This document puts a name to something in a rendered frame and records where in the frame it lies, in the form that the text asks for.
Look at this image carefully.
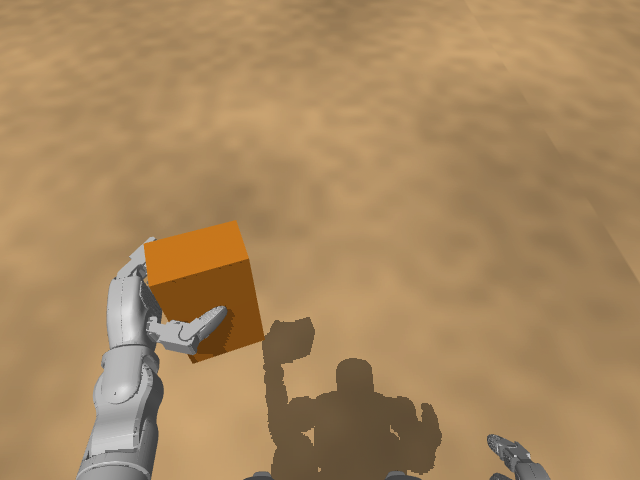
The carton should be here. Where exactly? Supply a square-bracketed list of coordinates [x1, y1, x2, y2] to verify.
[144, 220, 265, 364]

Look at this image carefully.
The right robot hand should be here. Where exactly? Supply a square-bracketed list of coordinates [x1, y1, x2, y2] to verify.
[487, 434, 551, 480]

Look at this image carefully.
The left robot hand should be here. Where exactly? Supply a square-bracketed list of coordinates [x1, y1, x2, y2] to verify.
[106, 237, 227, 355]

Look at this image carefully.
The left robot arm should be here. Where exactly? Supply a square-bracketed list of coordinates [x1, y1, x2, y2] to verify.
[76, 344, 164, 480]

